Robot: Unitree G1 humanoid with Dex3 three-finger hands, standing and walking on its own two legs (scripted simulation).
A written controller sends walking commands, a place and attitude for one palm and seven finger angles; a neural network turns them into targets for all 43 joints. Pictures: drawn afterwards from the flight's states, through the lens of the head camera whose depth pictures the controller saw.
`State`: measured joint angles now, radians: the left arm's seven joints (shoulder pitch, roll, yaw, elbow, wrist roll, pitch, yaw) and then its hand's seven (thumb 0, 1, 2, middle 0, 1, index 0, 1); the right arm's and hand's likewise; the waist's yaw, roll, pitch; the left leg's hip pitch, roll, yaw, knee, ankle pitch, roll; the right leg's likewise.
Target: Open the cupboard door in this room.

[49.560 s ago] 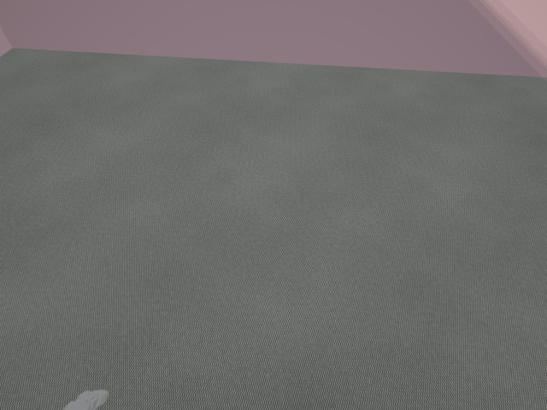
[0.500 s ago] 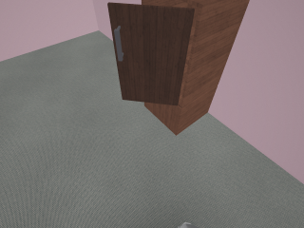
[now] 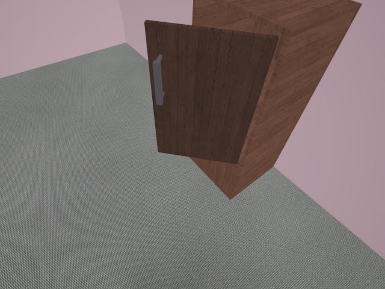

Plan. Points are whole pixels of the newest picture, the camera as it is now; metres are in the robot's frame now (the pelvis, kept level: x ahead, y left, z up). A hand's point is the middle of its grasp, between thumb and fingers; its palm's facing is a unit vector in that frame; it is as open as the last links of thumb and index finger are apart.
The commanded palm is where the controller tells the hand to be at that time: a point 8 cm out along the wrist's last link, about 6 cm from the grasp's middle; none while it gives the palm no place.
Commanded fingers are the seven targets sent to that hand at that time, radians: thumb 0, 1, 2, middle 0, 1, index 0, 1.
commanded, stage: take the last steps up to it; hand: left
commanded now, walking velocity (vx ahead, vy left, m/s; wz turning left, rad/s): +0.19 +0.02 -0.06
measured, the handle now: (159, 80) +0.71 +0.17 +0.02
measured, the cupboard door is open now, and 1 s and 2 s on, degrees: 43 43 43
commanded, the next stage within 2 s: come to a stop and stand still in 0.12 s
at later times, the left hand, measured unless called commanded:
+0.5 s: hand (125, 253) +0.22 +0.18 -0.16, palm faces -0.02 -0.98 -0.19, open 7.3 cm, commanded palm none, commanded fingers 0.00 0.90 0.90 -0.20 -0.30 -0.20 -0.30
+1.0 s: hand (110, 276) +0.17 +0.21 -0.17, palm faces +0.02 -0.97 -0.22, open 7.4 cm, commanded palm none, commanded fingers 0.00 0.90 0.90 -0.20 -0.30 -0.20 -0.30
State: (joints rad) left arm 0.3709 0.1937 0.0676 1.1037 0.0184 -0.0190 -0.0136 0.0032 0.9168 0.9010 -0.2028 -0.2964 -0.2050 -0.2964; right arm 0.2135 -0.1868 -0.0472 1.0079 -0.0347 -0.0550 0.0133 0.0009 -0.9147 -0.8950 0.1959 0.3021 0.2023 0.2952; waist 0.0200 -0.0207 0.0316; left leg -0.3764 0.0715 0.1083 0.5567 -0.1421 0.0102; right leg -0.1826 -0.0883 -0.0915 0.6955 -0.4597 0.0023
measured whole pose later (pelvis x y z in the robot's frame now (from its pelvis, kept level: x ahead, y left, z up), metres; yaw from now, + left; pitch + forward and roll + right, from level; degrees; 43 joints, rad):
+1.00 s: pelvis +0.14 +0.02 +0.00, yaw -1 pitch -1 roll -1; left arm 0.26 0.19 0.01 1.01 0.02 0.03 0.05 0.01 0.90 0.90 -0.20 -0.30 -0.21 -0.30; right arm 0.17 -0.21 -0.04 0.93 -0.01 0.02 -0.02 0.00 -0.91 -0.90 0.19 0.30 0.20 0.29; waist 0.01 -0.01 0.05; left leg -0.26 0.01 0.06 0.61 -0.32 0.03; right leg -0.25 -0.03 -0.02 0.59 -0.33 0.02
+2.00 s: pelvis +0.14 +0.01 +0.01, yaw -3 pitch -1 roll +0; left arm 0.27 0.17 -0.02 1.09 0.01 -0.01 0.03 0.01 0.91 0.90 -0.20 -0.30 -0.20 -0.30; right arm 0.26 -0.16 0.01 1.12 -0.01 -0.01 -0.02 0.00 -0.91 -0.89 0.20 0.30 0.20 0.30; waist 0.00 -0.01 0.02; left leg -0.18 0.02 0.09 0.44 -0.24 0.01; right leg -0.20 -0.02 0.01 0.46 -0.25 0.01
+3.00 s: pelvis +0.12 +0.01 -0.06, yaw +0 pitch +13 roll -2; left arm 0.28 0.32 0.31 0.13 -0.36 -0.35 -0.45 0.01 0.02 0.53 -0.27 -0.86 -0.27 -0.86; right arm 0.30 -0.25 0.00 0.58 0.04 -0.22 -0.06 0.01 -0.90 -0.89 0.20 0.30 0.21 0.30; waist -0.02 0.03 -0.12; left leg -0.84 0.04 -0.01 1.09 -0.48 0.00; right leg -0.80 -0.01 -0.07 1.04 -0.48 -0.01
